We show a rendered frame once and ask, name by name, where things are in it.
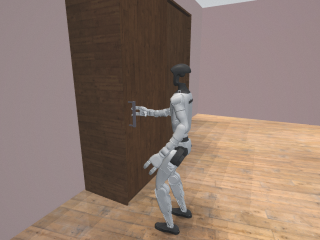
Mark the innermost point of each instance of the robot left hand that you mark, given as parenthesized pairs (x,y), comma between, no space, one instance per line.
(156,160)

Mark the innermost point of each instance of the right robot upper arm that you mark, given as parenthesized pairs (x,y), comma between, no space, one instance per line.
(168,112)

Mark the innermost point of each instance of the robot left shin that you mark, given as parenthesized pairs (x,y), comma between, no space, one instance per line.
(165,205)

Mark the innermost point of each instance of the robot right hand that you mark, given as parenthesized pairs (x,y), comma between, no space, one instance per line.
(141,109)

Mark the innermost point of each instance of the left robot forearm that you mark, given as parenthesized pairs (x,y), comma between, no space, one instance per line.
(176,138)

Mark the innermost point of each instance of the right robot forearm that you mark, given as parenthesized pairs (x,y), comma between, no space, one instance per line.
(157,113)

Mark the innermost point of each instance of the left robot upper arm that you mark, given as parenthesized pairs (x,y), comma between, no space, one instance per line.
(177,102)

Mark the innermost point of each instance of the left robot foot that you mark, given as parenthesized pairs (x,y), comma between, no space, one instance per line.
(162,226)

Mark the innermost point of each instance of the wardrobe door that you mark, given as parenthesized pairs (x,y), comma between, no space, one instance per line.
(177,32)
(143,38)

